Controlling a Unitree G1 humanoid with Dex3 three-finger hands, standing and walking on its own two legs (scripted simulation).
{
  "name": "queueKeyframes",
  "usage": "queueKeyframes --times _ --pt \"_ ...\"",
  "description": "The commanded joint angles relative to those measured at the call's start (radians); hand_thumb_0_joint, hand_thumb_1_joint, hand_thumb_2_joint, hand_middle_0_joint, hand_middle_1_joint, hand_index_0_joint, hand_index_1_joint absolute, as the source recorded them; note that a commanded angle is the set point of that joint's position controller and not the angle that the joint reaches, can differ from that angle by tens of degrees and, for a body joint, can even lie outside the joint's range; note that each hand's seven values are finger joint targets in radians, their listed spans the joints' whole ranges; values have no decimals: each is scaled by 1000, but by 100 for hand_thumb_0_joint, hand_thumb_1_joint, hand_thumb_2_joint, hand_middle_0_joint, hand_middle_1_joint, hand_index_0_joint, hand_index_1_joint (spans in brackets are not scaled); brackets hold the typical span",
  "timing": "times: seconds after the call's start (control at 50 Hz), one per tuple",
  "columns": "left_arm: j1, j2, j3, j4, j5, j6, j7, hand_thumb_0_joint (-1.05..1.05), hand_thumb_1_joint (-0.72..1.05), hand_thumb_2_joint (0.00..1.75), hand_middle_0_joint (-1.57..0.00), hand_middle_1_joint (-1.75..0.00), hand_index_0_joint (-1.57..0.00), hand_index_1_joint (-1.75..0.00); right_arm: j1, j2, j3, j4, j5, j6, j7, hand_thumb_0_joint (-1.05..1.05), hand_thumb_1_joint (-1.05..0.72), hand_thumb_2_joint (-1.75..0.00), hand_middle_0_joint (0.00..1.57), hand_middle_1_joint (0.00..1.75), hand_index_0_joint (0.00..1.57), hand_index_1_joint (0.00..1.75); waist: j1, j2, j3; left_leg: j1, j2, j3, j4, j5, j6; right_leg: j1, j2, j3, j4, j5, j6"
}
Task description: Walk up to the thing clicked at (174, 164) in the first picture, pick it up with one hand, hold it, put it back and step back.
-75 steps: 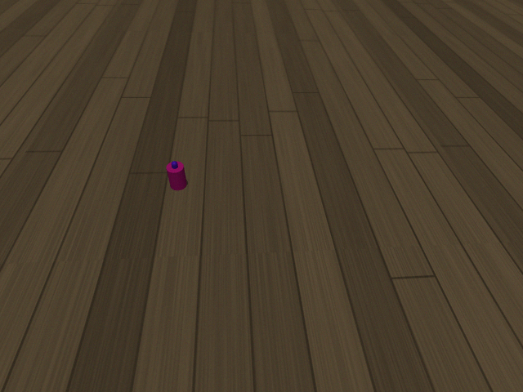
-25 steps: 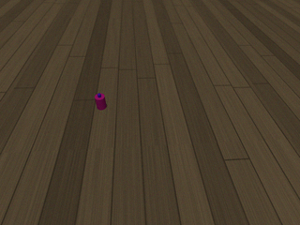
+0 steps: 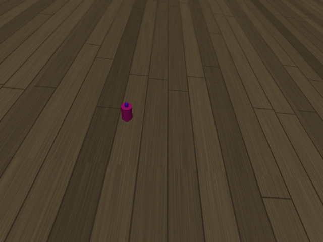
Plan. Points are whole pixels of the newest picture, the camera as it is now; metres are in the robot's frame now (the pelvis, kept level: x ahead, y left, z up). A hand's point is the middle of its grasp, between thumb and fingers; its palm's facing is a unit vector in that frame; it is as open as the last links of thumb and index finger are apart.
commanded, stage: walk up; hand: left
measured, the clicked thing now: (126, 110) +1.20 +0.20 -0.67
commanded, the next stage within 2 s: none
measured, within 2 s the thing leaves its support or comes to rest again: neither
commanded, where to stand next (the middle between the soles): +0.86 -0.03 m, yaw +2 degrees
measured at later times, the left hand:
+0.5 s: hand (76, 177) +0.34 +0.24 -0.11, palm faces +0.03 -0.93 -0.37, open 7.4 cm
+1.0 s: hand (78, 145) +0.47 +0.28 -0.14, palm faces -0.03 -0.95 -0.32, open 7.4 cm
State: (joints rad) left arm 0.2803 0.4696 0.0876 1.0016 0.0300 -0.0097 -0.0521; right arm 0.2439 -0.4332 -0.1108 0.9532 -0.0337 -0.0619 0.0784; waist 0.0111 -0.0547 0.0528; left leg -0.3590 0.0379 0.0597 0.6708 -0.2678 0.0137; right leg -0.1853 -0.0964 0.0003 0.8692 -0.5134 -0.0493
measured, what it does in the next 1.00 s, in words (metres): walks ahead: right foot, then left foot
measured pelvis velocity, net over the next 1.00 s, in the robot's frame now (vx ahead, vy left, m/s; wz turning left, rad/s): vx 0.44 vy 0.00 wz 0.02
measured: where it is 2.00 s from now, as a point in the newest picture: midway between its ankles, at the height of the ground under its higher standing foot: (153, 159)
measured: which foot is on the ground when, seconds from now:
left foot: down 0.00-0.42, up 0.44-0.76, down 0.78-1.00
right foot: up 0.00-0.36, down 0.38-0.80, up 0.82-1.00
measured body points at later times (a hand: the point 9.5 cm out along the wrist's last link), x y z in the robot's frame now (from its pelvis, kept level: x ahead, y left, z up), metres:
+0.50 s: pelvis +0.23 -0.03 +0.00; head +0.24 -0.05 +0.45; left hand +0.33 +0.29 -0.08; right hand +0.27 -0.35 -0.12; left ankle +0.12 +0.11 -0.64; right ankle +0.31 -0.14 -0.72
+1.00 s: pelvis +0.44 +0.00 +0.02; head +0.45 +0.03 +0.46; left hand +0.47 +0.33 -0.12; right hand +0.52 -0.32 -0.07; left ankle +0.46 +0.11 -0.72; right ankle +0.47 -0.15 -0.66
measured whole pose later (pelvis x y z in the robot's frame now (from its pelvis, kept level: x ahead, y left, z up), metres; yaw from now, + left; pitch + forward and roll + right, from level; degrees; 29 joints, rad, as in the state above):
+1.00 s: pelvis +0.44 +0.00 +0.02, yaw +1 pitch -2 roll +0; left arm 0.33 0.45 0.05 0.88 0.00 -0.03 -0.06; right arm 0.32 -0.39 -0.04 0.81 -0.01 -0.10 0.04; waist 0.00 -0.08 0.07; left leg -0.23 0.04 0.11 0.51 -0.24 0.03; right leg -0.47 -0.06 0.02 0.99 -0.35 -0.02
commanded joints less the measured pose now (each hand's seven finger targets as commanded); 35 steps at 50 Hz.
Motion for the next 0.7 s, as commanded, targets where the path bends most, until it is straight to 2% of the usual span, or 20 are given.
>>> queueKeyframes --times 0.0,0.04,0.08,0.16,0.2,0.28,0.32,0.34,0.36,0.38,0.4,0.42,0.44,0.48,0.5,0.52,0.54,0.58,0.64,0.68 --pt "-56 195 15 -124 -30 -46 6 0 90 90 -20 -30 -20 -30 51 -305 -54 -91 23 -29 -38 0 -90 -90 20 30 20 30 -37 136 32 270 298 -570 -489 -460 205 -501 2 126 321 114 -10" --pt "-1 205 19 -96 -26 -46 -4 0 90 90 -20 -30 -20 -30 41 -258 -35 -100 25 -38 -43 0 -90 -90 20 30 20 30 -13 166 36 197 235 -383 -486 -270 171 -412 -31 94 203 200 15" --pt "-1 183 21 -104 -20 -38 -19 0 90 90 -20 -30 -20 -30 50 -240 -31 -109 22 -44 -42 0 -90 -90 20 30 20 30 -17 186 35 176 202 -282 -507 -149 170 -353 -23 50 123 243 44" --pt "-98 162 23 -161 -11 -40 -34 0 90 90 -20 -30 -20 -30 92 -256 -33 -126 25 -53 -42 0 -90 -90 20 30 20 30 -47 191 73 232 217 -243 -516 -82 212 -394 -41 24 -64 293 61" --pt "-159 142 21 -187 -10 -44 -40 0 90 90 -20 -30 -20 -30 114 -255 -33 -132 30 -55 -42 0 -90 -90 20 30 20 30 -60 166 75 246 207 -208 -493 -13 199 -372 -36 10 -164 344 44" --pt "-172 115 24 -195 -13 -58 -38 0 90 90 -20 -30 -20 -30 108 -247 -31 -156 28 -48 -48 0 -90 -90 20 30 20 30 -46 157 14 259 193 -135 -366 296 166 -221 20 -56 -286 395 15" --pt "-123 117 32 -182 -16 -60 -32 0 90 90 -20 -30 -20 -30 113 -243 -29 -169 28 -41 -57 0 -90 -90 20 30 20 30 -18 128 -19 231 179 -116 -253 379 141 -84 54 -76 -320 370 2" --pt "-48 126 43 -164 -15 -63 -26 0 90 90 -20 -30 -20 -30 107 -233 -23 -174 28 -36 -58 0 -90 -90 20 30 20 30 29 82 -58 197 143 -77 -103 455 124 46 85 -99 -359 365 -11" --pt "73 165 64 -139 -12 -72 -14 0 90 90 -20 -30 -20 -30 129 -186 -5 -181 27 -36 -58 0 -90 -90 20 30 20 30 86 -7 -126 102 88 -44 115 402 97 227 69 -74 -367 319 -30" --pt "180 256 91 -138 -5 -80 0 0 90 90 -20 -30 -20 -30 171 -120 18 -208 35 -37 -59 0 -90 -90 20 30 20 30 118 -223 -205 -108 -9 12 433 121 52 394 -165 273 -449 119 -100" --pt "177 311 92 -150 -25 -79 1 0 90 90 -20 -30 -20 -30 159 -170 7 -203 42 -32 -64 0 -90 -90 20 30 20 30 112 -239 -175 -284 -95 -40 555 -235 39 395 -350 657 -621 57 -216" --pt "108 287 82 -172 -36 -77 4 0 90 90 -20 -30 -20 -30 110 -216 -3 -176 30 -26 -70 0 -90 -90 20 30 20 30 94 -78 -81 -268 -22 -141 620 -231 36 238 -354 625 -618 54 -249" --pt "53 251 72 -181 -43 -77 9 0 90 90 -20 -30 -20 -30 110 -210 -3 -158 39 -25 -66 0 -90 -90 20 30 20 30 65 -30 -16 -235 6 -172 598 -160 39 130 -297 469 -619 104 -227" --pt "-1 199 53 -202 -35 -79 11 0 90 90 -20 -30 -20 -30 144 -198 2 -136 41 -22 -50 0 -90 -90 20 30 20 30 14 -80 19 -202 48 -133 467 -97 35 26 -205 297 -631 131 -182" --pt "-19 184 50 -208 -33 -84 10 0 90 90 -20 -30 -20 -30 174 -187 0 -122 34 -18 -41 0 -90 -90 20 30 20 30 -4 -97 16 -164 57 -112 410 -64 22 -11 -174 222 -635 182 -178" --pt "-14 181 46 -217 -29 -88 8 0 90 90 -20 -30 -20 -30 174 -178 -2 -118 27 -15 -33 0 -90 -90 20 30 20 30 -2 -94 14 -143 51 -89 359 -43 11 -25 -147 174 -624 240 -176" --pt "-11 186 47 -229 -24 -89 7 0 90 90 -20 -30 -20 -30 156 -165 -1 -124 22 -13 -25 0 -90 -90 20 30 20 30 0 -96 22 -129 55 -66 278 -45 -1 -52 -145 138 -627 258 -183" --pt "-10 197 51 -245 -17 -91 2 0 90 90 -20 -30 -20 -30 100 -158 -3 -148 13 -12 -14 0 -90 -90 20 30 20 30 11 -95 34 -122 60 -38 142 -46 -18 -71 -143 105 -636 190 -192" --pt "7 204 48 -258 -14 -89 -7 0 90 90 -20 -30 -20 -30 34 -152 -10 -175 13 -23 -9 0 -90 -90 20 30 20 30 32 -78 21 -44 50 -9 -3 48 -18 -98 -138 97 -621 125 -174" --pt "-5 215 46 -265 -14 -85 -10 0 90 90 -20 -30 -20 -30 20 -148 -12 -177 13 -30 -10 0 -90 -90 20 30 20 30 22 -74 8 12 41 0 -57 97 -12 -110 -147 96 -598 100 -165"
